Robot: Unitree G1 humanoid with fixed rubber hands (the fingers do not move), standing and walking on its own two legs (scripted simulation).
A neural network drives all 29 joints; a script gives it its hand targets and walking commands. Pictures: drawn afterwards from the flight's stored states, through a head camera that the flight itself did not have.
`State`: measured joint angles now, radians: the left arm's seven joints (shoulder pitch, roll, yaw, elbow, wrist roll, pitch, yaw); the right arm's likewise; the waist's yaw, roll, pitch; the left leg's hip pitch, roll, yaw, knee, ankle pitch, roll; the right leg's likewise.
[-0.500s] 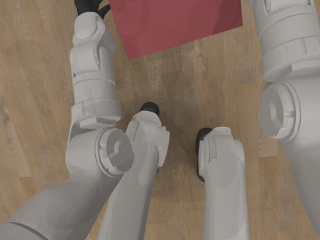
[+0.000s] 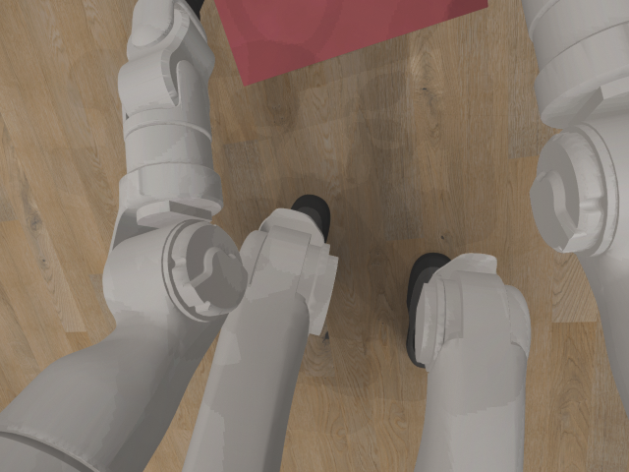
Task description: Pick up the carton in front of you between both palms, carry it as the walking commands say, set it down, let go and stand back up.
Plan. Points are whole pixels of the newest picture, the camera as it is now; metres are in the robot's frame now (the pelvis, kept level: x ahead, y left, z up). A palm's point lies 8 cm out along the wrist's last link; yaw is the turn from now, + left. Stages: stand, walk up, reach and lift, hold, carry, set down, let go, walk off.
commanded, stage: set down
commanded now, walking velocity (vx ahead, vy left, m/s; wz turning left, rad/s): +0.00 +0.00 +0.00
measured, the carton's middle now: out of the picture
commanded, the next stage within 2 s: none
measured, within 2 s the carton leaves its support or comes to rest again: rests again in 0.36 s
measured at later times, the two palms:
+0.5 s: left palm out of the picture +0.51 +0.24 -0.18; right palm out of the picture +0.61 -0.05 -0.20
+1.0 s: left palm (174, 15) +0.49 +0.25 -0.20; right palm out of the picture +0.60 -0.08 -0.23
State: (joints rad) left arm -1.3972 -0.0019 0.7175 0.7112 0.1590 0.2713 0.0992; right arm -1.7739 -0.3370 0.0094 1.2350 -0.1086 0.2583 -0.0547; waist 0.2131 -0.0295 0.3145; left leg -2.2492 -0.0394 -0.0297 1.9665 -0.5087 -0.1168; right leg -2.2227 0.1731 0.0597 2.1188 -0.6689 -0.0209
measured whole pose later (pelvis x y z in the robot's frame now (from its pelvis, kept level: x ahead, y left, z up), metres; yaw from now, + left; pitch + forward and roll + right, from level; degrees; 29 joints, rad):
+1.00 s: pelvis +0.00 +0.01 -0.02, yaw +0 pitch +41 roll +8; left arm -1.45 0.12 0.70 1.02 0.12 0.13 0.07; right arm -1.74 -0.46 0.14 1.22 -0.06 0.19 0.02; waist 0.23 0.04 0.41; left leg -2.25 -0.01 0.03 2.06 -0.54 -0.08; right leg -2.25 0.09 0.05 2.22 -0.68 -0.05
